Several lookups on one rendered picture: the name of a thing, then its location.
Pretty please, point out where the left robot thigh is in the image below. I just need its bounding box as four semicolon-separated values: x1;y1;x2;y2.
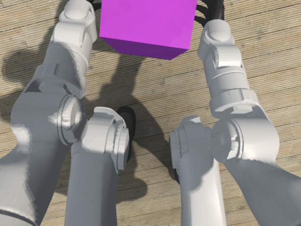
64;116;129;226

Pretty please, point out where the left robot hand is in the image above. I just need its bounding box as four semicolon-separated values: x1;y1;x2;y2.
87;0;102;12

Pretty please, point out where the right robot upper arm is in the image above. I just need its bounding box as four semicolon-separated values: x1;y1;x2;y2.
208;117;301;226

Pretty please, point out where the robot right shin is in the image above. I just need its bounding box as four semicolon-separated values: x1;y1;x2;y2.
176;115;212;175

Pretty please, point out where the left robot upper arm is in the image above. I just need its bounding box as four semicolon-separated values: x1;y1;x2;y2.
0;92;88;226

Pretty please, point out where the robot right forearm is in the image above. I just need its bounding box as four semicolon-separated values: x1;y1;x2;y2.
197;19;271;122

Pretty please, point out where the right robot hand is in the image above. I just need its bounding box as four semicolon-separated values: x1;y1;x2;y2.
194;0;225;27

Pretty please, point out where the robot left forearm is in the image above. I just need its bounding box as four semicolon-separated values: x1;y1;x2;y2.
10;0;97;130

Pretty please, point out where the carton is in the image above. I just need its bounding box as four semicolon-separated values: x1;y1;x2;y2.
99;0;198;60

